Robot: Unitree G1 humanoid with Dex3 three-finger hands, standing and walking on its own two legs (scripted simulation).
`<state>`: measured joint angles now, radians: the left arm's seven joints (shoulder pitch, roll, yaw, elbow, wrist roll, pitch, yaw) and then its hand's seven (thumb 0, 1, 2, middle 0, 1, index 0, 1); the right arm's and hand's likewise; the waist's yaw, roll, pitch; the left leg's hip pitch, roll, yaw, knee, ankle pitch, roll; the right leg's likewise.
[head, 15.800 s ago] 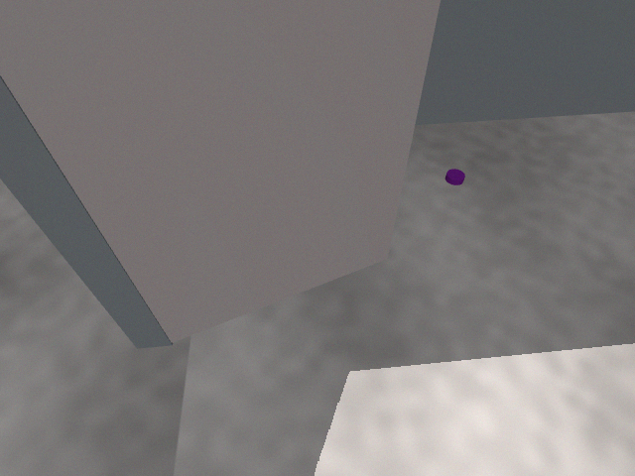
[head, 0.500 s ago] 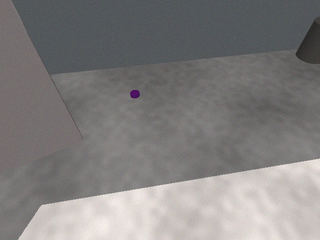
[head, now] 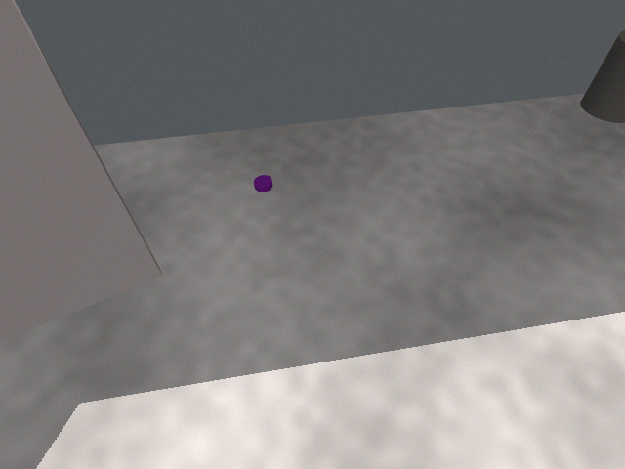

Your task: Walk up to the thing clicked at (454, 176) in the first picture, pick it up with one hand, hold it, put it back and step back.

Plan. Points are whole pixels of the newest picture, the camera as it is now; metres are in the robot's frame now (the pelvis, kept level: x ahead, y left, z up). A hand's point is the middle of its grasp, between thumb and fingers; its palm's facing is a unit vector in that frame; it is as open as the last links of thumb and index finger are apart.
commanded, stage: stand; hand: left
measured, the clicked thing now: (263, 183) +1.45 +0.24 -0.77
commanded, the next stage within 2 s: walk up in 1.10 s
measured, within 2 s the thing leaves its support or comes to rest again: neither
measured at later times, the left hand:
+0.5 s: hand out of the picture +0.07 +0.25 -0.16, palm faces -0.02 -0.94 -0.34, open 7.4 cm
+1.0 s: hand out of the picture +0.07 +0.26 -0.16, palm faces -0.02 -0.94 -0.34, open 7.4 cm
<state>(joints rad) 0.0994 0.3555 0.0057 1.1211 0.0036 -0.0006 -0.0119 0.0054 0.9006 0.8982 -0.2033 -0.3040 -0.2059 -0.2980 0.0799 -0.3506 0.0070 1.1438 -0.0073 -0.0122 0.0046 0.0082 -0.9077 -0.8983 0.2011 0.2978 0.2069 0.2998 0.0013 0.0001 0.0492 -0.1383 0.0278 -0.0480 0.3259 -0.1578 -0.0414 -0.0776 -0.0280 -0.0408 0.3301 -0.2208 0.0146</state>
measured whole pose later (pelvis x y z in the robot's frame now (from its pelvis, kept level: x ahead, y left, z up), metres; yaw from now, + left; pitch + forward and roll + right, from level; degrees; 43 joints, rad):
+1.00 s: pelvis +0.00 +0.00 +0.00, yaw +0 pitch -2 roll +0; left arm 0.12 0.36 0.00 1.11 0.01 0.00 -0.01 0.01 0.90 0.90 -0.20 -0.30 -0.21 -0.30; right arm 0.11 -0.35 0.01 1.13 -0.01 -0.01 0.01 0.01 -0.91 -0.90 0.20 0.30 0.21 0.30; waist 0.00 0.00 0.05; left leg -0.14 0.03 -0.05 0.32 -0.16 -0.04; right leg -0.08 -0.03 -0.04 0.33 -0.22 0.01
